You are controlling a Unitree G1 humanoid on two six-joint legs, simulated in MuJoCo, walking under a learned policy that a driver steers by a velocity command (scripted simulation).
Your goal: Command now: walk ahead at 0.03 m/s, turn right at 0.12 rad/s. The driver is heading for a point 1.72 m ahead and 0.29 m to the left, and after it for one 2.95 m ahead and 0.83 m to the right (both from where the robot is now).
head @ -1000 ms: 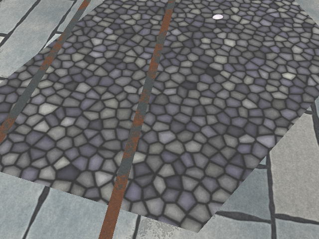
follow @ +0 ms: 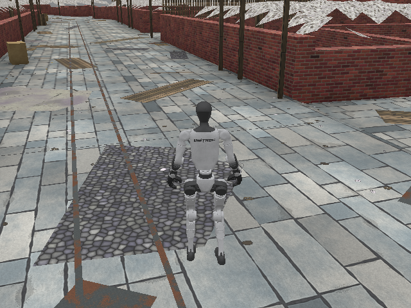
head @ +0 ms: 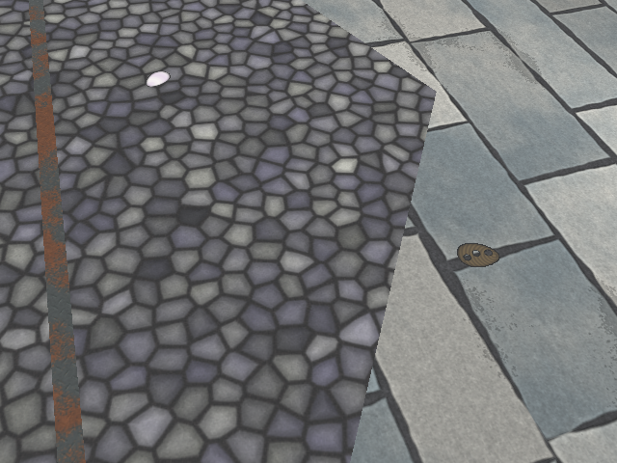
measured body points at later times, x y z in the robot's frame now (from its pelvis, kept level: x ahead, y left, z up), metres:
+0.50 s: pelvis +0.02 -0.03 +0.00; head +0.02 -0.03 +0.45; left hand +0.10 +0.22 -0.13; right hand +0.12 -0.29 -0.13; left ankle +0.05 +0.12 -0.74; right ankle -0.01 -0.15 -0.74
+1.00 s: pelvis +0.02 -0.03 +0.00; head +0.03 -0.03 +0.45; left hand +0.05 +0.22 -0.15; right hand +0.07 -0.29 -0.15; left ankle +0.05 +0.12 -0.74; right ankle -0.01 -0.15 -0.74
